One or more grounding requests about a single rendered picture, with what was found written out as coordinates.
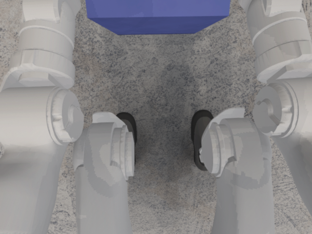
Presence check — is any left robot thigh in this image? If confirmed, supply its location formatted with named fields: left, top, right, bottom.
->
left=75, top=122, right=135, bottom=234

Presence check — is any robot left forearm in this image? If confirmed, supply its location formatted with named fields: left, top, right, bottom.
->
left=0, top=0, right=81, bottom=92

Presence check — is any right robot shin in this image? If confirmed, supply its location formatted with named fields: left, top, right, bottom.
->
left=199, top=107, right=272, bottom=169

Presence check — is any right robot upper arm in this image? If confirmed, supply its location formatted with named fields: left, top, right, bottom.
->
left=252, top=77, right=312, bottom=216

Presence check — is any robot right forearm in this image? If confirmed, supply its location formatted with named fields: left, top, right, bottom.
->
left=238, top=0, right=312, bottom=84

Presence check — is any left robot upper arm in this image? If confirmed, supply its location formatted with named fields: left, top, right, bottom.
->
left=0, top=86, right=84, bottom=234

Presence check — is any carton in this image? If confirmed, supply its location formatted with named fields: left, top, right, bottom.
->
left=85, top=0, right=230, bottom=35

